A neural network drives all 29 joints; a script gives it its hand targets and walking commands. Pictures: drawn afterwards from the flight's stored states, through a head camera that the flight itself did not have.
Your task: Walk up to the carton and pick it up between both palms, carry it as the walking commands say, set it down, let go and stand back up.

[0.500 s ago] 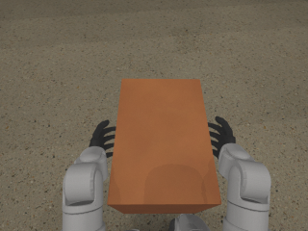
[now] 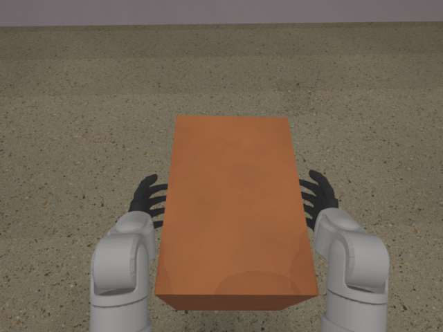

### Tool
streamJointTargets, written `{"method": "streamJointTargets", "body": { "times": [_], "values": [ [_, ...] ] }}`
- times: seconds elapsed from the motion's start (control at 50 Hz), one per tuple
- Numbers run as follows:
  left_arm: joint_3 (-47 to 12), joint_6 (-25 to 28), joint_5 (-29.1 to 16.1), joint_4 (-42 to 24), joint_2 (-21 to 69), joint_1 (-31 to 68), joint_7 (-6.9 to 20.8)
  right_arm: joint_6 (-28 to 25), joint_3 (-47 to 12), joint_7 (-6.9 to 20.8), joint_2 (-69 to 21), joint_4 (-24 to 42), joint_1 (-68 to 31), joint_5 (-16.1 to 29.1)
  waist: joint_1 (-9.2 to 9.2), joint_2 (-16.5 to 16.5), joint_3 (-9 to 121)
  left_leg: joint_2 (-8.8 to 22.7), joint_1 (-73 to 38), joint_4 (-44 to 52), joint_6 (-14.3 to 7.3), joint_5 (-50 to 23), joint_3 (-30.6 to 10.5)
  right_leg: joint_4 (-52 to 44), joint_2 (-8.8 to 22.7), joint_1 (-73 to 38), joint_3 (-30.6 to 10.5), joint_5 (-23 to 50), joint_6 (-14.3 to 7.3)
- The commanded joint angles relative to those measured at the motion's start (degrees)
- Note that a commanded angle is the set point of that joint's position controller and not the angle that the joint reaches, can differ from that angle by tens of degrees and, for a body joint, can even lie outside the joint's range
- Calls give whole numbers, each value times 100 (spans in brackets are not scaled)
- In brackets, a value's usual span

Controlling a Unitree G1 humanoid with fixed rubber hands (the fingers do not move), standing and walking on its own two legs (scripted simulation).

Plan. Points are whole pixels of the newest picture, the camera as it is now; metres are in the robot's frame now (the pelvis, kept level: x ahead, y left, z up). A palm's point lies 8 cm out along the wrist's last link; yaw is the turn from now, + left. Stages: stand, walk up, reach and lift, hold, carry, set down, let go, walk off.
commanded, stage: carry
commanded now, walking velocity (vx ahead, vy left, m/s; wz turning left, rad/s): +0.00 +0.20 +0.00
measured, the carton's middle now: (230, 217) +0.32 +0.00 +0.02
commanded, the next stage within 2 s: none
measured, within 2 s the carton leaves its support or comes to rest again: neither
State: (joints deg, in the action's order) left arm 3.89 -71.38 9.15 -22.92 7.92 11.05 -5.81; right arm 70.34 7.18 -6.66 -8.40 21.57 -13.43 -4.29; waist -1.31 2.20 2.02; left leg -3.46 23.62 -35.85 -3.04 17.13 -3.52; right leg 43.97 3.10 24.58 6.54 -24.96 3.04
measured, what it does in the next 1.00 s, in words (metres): walks backwards: right foot, then left foot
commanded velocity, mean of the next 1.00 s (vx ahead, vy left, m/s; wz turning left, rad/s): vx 0.00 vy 0.10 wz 0.00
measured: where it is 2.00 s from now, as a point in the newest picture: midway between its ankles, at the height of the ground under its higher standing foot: outside the picture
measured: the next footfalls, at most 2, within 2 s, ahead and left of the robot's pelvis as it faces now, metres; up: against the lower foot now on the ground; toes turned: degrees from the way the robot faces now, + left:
right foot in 0.12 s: +0.04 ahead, -0.11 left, +0.00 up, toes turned -5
left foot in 0.44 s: +0.00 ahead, +0.18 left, +0.00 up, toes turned +0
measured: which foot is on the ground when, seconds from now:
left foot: down 0.00-0.16, up 0.18-0.42, down 0.44-0.80, up 0.82-0.98, down 1.00-1.00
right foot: up 0.00-0.10, down 0.12-0.48, up 0.50-0.74, down 0.76-1.00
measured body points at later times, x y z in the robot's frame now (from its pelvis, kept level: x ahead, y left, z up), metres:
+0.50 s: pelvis -0.09 +0.05 -0.01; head -0.08 +0.05 +0.44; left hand +0.18 +0.21 +0.07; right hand +0.21 -0.08 +0.08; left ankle -0.04 +0.18 -0.73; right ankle -0.01 -0.10 -0.72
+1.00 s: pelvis -0.20 +0.05 -0.01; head -0.21 +0.03 +0.44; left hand +0.07 +0.20 +0.08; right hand +0.08 -0.09 +0.07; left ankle -0.16 +0.20 -0.73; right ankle -0.16 -0.03 -0.73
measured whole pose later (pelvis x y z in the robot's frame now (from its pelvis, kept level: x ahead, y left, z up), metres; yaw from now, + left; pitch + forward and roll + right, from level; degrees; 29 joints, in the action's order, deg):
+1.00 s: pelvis -0.20 +0.05 -0.01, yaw +4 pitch +2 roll +1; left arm 3.8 -72.2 9.1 -15.8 7.9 11.0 -5.4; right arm 71.9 7.1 -7.2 -7.7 17.3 -11.4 -5.0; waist -1.3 1.5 4.2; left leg 0.7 23.3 -35.1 -0.5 12.6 -1.4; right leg 38.3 2.0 22.8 6.1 -17.1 -2.8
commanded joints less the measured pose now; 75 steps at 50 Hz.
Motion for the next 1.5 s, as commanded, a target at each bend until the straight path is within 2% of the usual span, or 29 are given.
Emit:
{"method": "streamJointTargets", "body": {
  "times": [0.0, 0.04, 0.06, 0.08, 0.1, 0.12, 0.14, 0.18, 0.24, 0.32, 0.38, 0.42, 0.44, 0.46, 0.52, 0.66, 0.68, 0.7, 0.74, 0.78, 0.82, 0.92, 1.0, 1.08, 1.1, 1.16, 1.26, 1.38, 1.48],
  "values": [
    [-3820, 164, -2758, -193, 5544, 2617, 1384, 50, -4141, 1417, -5255, 396, -2637, 2074, -21, 640, 2697, 1248, -2733, 454, -518, -6646, -784, -420, -51, 70, -68, 299, 11],
    [-3818, 169, -2744, -270, 5540, 2703, 1430, 29, -4172, 1394, -5283, 411, -2634, 2028, 107, 486, 2796, 949, -2169, 128, -381, -5915, -448, -1452, 211, -867, -153, 1507, -137],
    [-3726, 171, -2736, -119, 5552, 2651, 1466, 49, -4186, 1370, -5221, 288, -2601, 1974, 158, -132, 2802, 711, -1282, -239, -143, -4953, -294, -1539, 635, -1788, -542, 2863, -381],
    [-3680, 214, -2799, -163, 5571, 2737, 1483, 50, -4252, 1369, -5292, 372, -2801, 2106, 232, -1092, 2874, 419, -1, -788, 151, -2577, -81, -1344, 1528, -2855, -1496, 5352, -880],
    [-3673, 213, -2739, -149, 5587, 2483, 1467, 60, -4201, 1379, -5320, 404, -2607, 2112, 248, -1990, 2734, 30, 1006, -1639, 313, 1059, 109, -1460, 2507, -3254, -2494, 6930, -1534],
    [-3530, 198, -2612, 129, 5574, 2251, 1486, 52, -4202, 1374, -5377, 381, -2756, 2163, 220, -1794, 2556, 191, 1159, -2303, 300, 1485, -189, -1547, 2689, -3115, -2685, 6699, -1767],
    [-3540, 186, -2584, 158, 5493, 2238, 1514, 61, -4193, 1374, -5342, 228, -2559, 2094, 190, -1363, 2440, 310, 1015, -2270, 226, 1437, -314, -1684, 2657, -2842, -2580, 6041, -1770],
    [-3562, 205, -2694, 23, 5488, 2570, 1564, 32, -4312, 1393, -5413, 351, -2939, 2181, 188, -1492, 2131, 402, 754, -1707, 159, 1100, -123, -1889, 2204, -2222, -1891, 4368, -1389],
    [-3658, 173, -2733, -205, 5448, 2792, 1525, 58, -4197, 1405, -5461, 163, -2805, 2251, 177, -1105, 2069, 248, 302, -926, 234, 1010, 272, -1839, 1822, -1862, -1249, 4149, -1080],
    [-3630, 108, -2576, 113, 5305, 2482, 1489, 131, -4157, 1422, -5233, 71, -2707, 2254, 147, -1443, 2046, 73, -385, 502, 215, 760, 669, -1725, 1625, -1642, -1241, 3766, -907],
    [-3681, 98, -2575, 20, 5364, 2578, 1452, 138, -4159, 1430, -5413, 83, -2696, 2205, 66, -864, 2430, 655, -1437, 1390, -60, -973, -41, -1021, 1250, -1060, -675, 2679, -349],
    [-3742, 124, -2652, -43, 5325, 2579, 1472, 88, -4126, 1469, -5254, 111, -2569, 2165, 18, 969, 2295, 1857, -2100, 1180, -625, -3899, -1475, 408, 186, 416, 191, -62, 126],
    [-3770, 125, -2690, 75, 5454, 2726, 1496, 75, -4137, 1470, -5292, 207, -2734, 2197, -35, 841, 2373, 1902, -1835, 1025, -926, -4270, -1297, 1370, 95, 428, -22, -786, 40],
    [-3941, 147, -2766, 7, 5636, 2891, 1500, 50, -4097, 1502, -5330, 216, -2737, 2214, -26, 843, 2269, 1724, -1178, 1072, -884, -3432, -909, 1942, 65, 309, -138, -905, -20],
    [-4113, 176, -2881, -189, 5689, 3372, 1491, 64, -3995, 1570, -5234, 65, -2798, 2228, 11, 972, 1593, 1401, -358, 1666, -638, -136, -679, 1982, -80, 485, -170, -401, -83],
    [-3775, 64, -2783, 196, 5623, 2932, 1530, 115, -3923, 1513, -5345, -285, -2366, 2026, 122, 1065, 2371, 1531, -1000, 1372, -537, -1229, -1118, -671, -257, -661, -297, -217, -274],
    [-3679, 105, -2739, 369, 5617, 2754, 1555, 77, -3975, 1489, -5340, -271, -2530, 2055, 156, 759, 2369, 1435, -822, 1252, -379, -949, -884, -1530, -261, -1147, -148, 119, -296],
    [-3631, 113, -2746, 353, 5639, 2899, 1585, 68, -4075, 1471, -5376, -239, -2574, 2078, 175, 266, 2306, 1232, -297, 985, -125, -642, -735, -2219, 199, -1724, -734, 207, -345],
    [-3618, 172, -2682, 381, 5698, 2866, 1622, 81, -4205, 1466, -5331, -80, -2801, 2118, 149, -1956, 1635, 288, 1116, -632, 314, 547, 69, -2909, 2004, -1479, -3100, 139, -943],
    [-3670, 247, -2643, 300, 5644, 2787, 1623, 16, -4326, 1527, -5487, 237, -3178, 2289, 190, -1587, 1262, 599, 356, -1641, 235, 272, -13, -2743, 2053, -268, -2296, 642, -1398],
    [-3644, 254, -2821, 175, 5979, 3185, 1632, -25, -4448, 1537, -5634, 536, -3707, 2456, 172, -1225, 1481, 499, -284, -1033, 151, -375, 201, -2279, 1208, -300, -1172, 1456, -875],
    [-3373, 168, -2564, 381, 5660, 2624, 1504, 117, -4358, 1461, -5410, 193, -3453, 2446, 163, -859, 2213, 574, -798, 777, 167, -1264, 214, -1302, 852, -1458, -910, 3543, -665],
    [-3496, 148, -2647, 523, 5632, 2280, 1481, 107, -4239, 1478, -5317, 57, -3018, 2343, 152, -313, 2659, 1192, -1891, 305, -77, -3262, -173, -1019, 590, -671, -898, 2574, -538],
    [-3601, 209, -2697, 360, 5637, 3035, 1558, 35, -4073, 1489, -5372, -21, -3292, 2248, 132, -398, 1735, 961, -586, 999, -25, 160, -160, -2078, 540, -387, -907, 70, -519],
    [-3753, 217, -2749, 161, 5665, 3204, 1531, 54, -4031, 1502, -5416, -85, -3162, 2276, 116, -32, 1536, 874, -473, 1102, 38, 702, -145, -2283, 548, -98, -1010, -586, -562],
    [-3167, 355, -2308, 1219, 5273, 2885, 1545, -96, -3434, 1504, -5020, -1081, -2879, 1788, 123, -268, 1233, 894, -224, 1128, 2, 1078, -270, -2470, 517, 113, -1062, -1179, -572],
    [-3567, 477, -2639, 455, 5612, 3245, 1497, -225, -3879, 1494, -5247, -193, -3362, 2151, 131, -293, 1429, 865, -222, 1171, 26, 756, -211, -2110, 258, -149, -709, -634, -536],
    [-3386, 632, -2420, 806, 5561, 3137, 1471, -378, -3583, 1501, -5058, -646, -3184, 1909, 236, 659, 1717, 1208, 978, 2020, 107, 1726, -456, -586, -319, -1516, -112, 465, -515],
    [-3617, 807, -2550, 450, 5596, 3342, 1448, -543, -3708, 1474, -4999, -399, -3233, 1934, 290, 655, 1721, 1194, 1578, 2014, 208, 2161, -361, -276, -484, -1898, 17, 377, -507]
  ]
}}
